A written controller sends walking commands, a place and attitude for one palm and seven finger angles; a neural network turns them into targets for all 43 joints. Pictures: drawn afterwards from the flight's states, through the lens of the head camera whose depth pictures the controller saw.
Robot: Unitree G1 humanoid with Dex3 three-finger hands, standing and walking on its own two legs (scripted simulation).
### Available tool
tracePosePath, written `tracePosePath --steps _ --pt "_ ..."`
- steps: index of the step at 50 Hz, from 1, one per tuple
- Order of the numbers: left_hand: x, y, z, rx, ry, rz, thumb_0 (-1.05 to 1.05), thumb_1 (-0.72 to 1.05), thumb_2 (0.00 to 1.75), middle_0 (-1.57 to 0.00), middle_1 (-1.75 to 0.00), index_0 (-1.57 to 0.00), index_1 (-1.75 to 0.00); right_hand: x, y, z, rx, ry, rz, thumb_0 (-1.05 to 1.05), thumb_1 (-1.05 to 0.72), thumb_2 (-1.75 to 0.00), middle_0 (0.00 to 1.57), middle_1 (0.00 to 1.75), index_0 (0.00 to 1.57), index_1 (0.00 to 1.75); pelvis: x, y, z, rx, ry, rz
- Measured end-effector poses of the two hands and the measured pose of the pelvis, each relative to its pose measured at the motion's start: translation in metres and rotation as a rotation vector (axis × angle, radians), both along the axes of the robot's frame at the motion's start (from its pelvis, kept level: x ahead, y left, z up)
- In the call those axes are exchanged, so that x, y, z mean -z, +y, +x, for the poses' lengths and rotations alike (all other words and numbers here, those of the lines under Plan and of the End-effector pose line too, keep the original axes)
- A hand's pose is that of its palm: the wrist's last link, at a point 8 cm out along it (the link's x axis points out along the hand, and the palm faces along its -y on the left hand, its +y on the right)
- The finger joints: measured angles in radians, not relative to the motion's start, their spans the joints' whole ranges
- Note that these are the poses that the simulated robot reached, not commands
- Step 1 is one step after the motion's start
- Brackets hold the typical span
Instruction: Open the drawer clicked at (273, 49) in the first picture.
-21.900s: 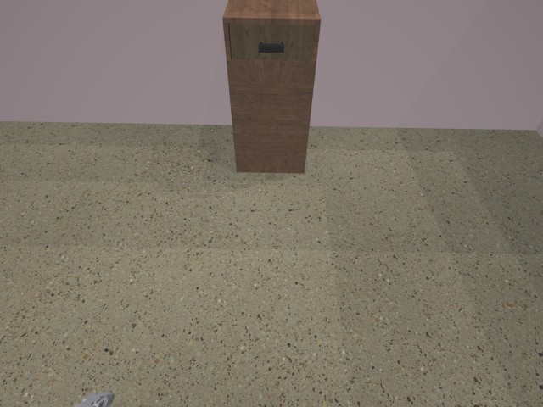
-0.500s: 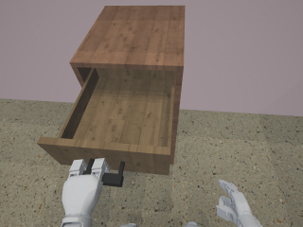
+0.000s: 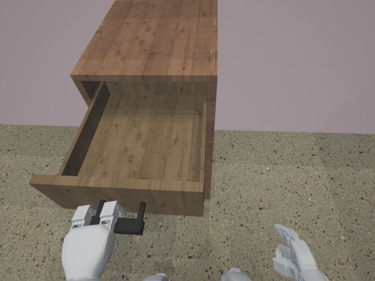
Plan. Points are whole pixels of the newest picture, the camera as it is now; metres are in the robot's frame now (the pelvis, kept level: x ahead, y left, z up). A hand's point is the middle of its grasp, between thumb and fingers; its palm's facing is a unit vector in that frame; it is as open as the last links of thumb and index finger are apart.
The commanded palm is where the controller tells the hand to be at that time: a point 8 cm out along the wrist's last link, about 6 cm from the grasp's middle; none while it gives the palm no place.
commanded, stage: pull the drawer open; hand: left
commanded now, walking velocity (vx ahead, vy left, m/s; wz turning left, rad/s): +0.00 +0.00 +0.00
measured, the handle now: (119, 215) +0.24 +0.17 +0.01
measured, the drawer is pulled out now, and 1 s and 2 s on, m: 0.30 0.30 0.30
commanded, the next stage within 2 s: open the thumb to release the handle in 0.06 s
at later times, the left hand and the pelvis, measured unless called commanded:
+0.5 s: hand (97, 245) +0.19 +0.21 -0.01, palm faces +0.01 -0.10 -0.99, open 9.0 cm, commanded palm +0.16 +0.22 +0.03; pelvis +0.00 +0.00 +0.01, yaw +1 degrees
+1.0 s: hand (104, 242) +0.19 +0.19 -0.01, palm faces +0.05 -0.09 -0.99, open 13.8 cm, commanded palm +0.17 +0.19 +0.04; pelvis -0.02 +0.00 +0.01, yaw +1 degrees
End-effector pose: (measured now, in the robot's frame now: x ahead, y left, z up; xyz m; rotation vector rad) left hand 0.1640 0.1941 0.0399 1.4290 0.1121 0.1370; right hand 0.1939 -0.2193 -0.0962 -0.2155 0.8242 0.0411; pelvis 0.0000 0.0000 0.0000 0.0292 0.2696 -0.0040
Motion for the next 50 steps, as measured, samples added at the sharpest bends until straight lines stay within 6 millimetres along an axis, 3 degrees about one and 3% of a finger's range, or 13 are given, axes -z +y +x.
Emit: tracePosePath --steps 9,16,27,35,44,50 --pt "0.0 0.001 0.0 0.008 -0.002 0.008 0.01 0.74 0.79 -0.33 -1.35 -0.33 -1.35 0.007 0.011 0.008 -0.009 0.006 0.02 0.01 -0.91 -0.9 0.2 0.3 0.2 0.3 0.002 0.001 0.005 -0.002 0.014 0.002" --pt "0.001 0.02 0.006 0.0 -0.021 0.1 0.0 0.67 0.79 -0.37 -1.34 -0.34 -1.33 0.009 0.011 0.013 0.001 0.019 0.0 0.01 -0.91 -0.9 0.2 0.3 0.2 0.3 0.001 -0.002 0.002 -0.014 0.005 -0.001" --pt "0.0 0.017 0.003 -0.023 0.011 0.034 0.0 0.13 0.57 -0.36 -1.27 -0.31 -1.27 -0.011 -0.003 0.008 0.023 -0.001 -0.056 0.01 -0.9 -0.9 0.2 0.3 0.2 0.3 -0.01 -0.006 -0.003 -0.019 -0.022 0.0" --pt "0.0 0.018 -0.002 -0.003 0.004 0.049 0.0 -0.31 0.39 -0.33 -1.22 -0.29 -1.22 -0.012 -0.008 0.003 0.045 -0.022 -0.051 0.01 -0.9 -0.9 0.2 0.3 0.2 0.3 -0.008 -0.004 -0.009 -0.015 -0.031 -0.005" --pt "-0.011 0.001 0.001 0.0 -0.029 0.018 0.0 -0.46 0.32 -0.32 -1.21 -0.3 -1.21 -0.006 0.0 -0.01 0.039 0.01 -0.027 0.01 -0.91 -0.9 0.2 0.3 0.2 0.3 -0.01 0.0 -0.014 -0.025 -0.048 -0.006" --pt "-0.006 -0.001 0.007 0.009 -0.028 0.049 0.0 -0.49 0.31 -0.32 -1.21 -0.31 -1.21 -0.004 0.009 -0.016 0.028 0.027 -0.009 0.01 -0.9 -0.9 0.2 0.3 0.2 0.3 -0.012 -0.001 -0.017 -0.024 -0.058 -0.001"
